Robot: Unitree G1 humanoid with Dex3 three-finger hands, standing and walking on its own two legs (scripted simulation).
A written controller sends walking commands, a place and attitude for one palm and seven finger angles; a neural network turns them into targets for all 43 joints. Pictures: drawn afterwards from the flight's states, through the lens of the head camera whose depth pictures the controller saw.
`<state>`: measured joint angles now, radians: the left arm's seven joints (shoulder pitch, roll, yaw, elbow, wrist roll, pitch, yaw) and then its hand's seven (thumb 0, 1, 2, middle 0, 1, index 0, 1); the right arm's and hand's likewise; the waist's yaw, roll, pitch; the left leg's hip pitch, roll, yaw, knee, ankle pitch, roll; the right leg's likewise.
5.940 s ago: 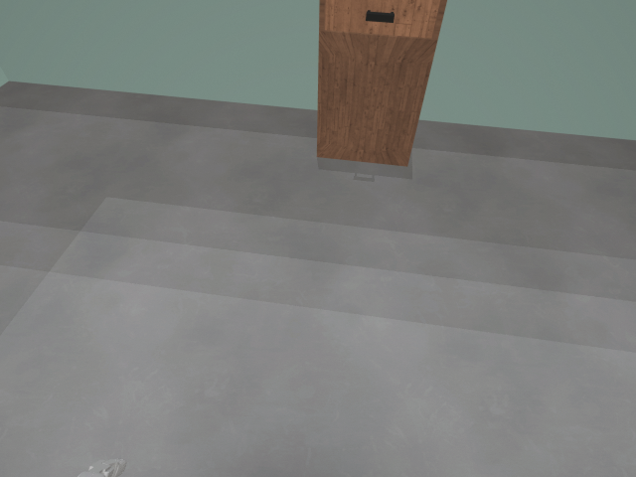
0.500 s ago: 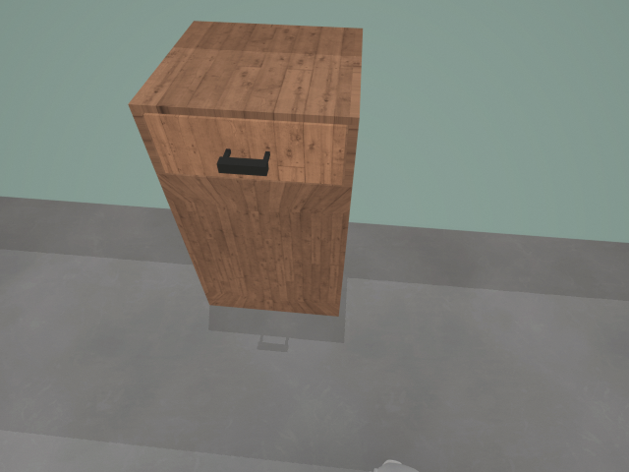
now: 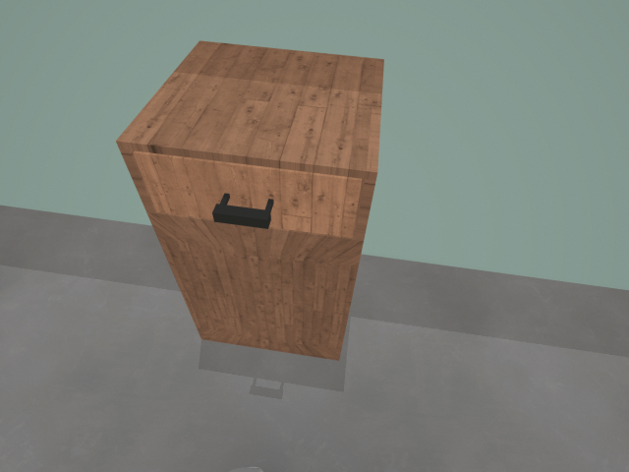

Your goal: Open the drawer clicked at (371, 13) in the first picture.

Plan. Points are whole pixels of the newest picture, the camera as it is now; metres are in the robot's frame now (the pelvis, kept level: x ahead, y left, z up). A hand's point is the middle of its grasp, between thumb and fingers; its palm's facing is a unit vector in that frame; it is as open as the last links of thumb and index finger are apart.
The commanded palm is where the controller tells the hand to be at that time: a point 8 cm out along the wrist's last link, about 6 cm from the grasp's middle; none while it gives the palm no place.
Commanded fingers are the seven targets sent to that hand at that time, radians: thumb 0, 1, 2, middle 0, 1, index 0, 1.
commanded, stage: come to a stop and stand still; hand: left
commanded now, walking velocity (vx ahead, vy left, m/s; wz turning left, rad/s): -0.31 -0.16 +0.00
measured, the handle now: (245, 208) +0.57 +0.19 -0.06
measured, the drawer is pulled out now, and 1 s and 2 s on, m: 0.00 0.00 0.00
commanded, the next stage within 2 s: look again from close up in 1.44 s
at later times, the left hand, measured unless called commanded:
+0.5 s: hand out of the picture +0.13 +0.18 -0.17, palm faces -0.01 -0.96 -0.29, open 7.3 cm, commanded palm none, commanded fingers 0.00 0.90 0.90 -0.20 -0.30 -0.20 -0.30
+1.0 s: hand out of the picture +0.04 +0.19 -0.18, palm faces +0.03 -0.96 -0.28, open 7.3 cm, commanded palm none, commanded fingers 0.00 0.90 0.90 -0.20 -0.30 -0.20 -0.30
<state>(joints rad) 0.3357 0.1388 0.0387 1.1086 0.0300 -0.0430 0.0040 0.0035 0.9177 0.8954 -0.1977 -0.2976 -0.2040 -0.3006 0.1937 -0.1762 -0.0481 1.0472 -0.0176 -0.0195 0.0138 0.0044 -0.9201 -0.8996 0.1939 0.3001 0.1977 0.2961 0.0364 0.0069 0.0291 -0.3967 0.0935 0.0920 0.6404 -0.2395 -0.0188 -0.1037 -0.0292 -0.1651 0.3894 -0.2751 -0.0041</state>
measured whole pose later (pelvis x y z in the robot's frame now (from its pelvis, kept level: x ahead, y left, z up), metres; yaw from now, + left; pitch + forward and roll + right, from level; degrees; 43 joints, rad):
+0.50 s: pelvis +0.04 -0.03 -0.01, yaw -2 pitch +0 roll +1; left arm 0.15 0.23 0.07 0.97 0.02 0.04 0.02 0.00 0.91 0.90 -0.19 -0.30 -0.20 -0.30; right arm 0.18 -0.19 -0.06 1.04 -0.02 0.03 -0.03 0.00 -0.91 -0.90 0.20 0.30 0.20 0.30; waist 0.00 0.01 0.08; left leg -0.28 0.11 0.13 0.53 -0.24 -0.04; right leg -0.29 -0.06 -0.04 0.64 -0.31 0.03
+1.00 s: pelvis +0.02 -0.01 -0.01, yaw +0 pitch +0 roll +0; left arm 0.27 0.19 0.02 1.00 0.02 0.02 0.05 0.01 0.91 0.90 -0.20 -0.30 -0.21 -0.30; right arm 0.21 -0.24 -0.05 0.93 -0.01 0.01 -0.01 0.00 -0.91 -0.90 0.19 0.30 0.20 0.30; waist 0.01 0.04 0.04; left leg -0.23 0.02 0.02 0.55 -0.32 0.00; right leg -0.31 -0.09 -0.08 0.59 -0.28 0.04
